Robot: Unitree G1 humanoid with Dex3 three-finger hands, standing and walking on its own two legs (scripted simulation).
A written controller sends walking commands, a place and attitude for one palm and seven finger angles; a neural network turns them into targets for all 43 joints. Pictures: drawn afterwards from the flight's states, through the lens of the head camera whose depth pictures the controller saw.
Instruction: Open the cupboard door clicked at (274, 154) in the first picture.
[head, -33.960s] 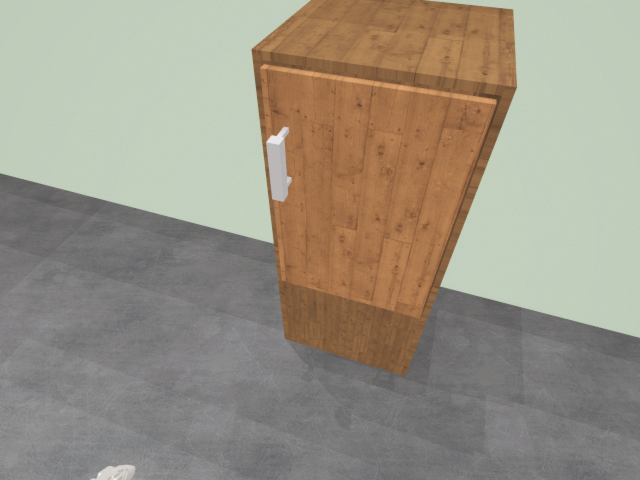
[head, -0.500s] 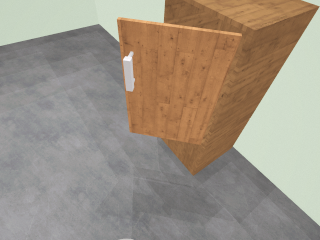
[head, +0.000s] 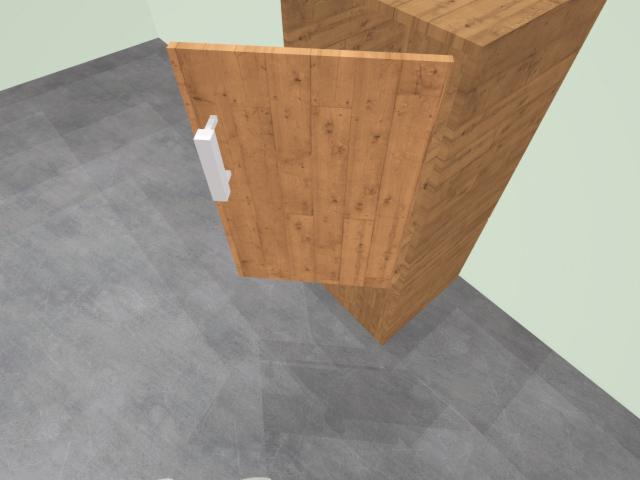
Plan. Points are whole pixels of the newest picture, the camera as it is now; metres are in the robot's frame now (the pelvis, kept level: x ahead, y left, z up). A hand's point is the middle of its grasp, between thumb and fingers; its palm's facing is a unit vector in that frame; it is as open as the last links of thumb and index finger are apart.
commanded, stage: come to a stop and stand still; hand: left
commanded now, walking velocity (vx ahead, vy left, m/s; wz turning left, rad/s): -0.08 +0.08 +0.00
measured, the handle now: (217, 159) +0.58 +0.19 +0.04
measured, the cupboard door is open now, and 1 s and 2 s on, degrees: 44 44 44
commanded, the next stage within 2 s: look again from close up in 0.50 s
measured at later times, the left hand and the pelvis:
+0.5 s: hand out of the picture +0.00 +0.22 -0.15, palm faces -0.04 -0.95 -0.31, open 7.4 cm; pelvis -0.02 +0.02 +0.00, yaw -3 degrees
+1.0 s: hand out of the picture +0.01 +0.15 -0.16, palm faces -0.03 -0.97 -0.24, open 7.3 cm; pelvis -0.01 -0.03 +0.01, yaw -1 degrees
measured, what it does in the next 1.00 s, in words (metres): stands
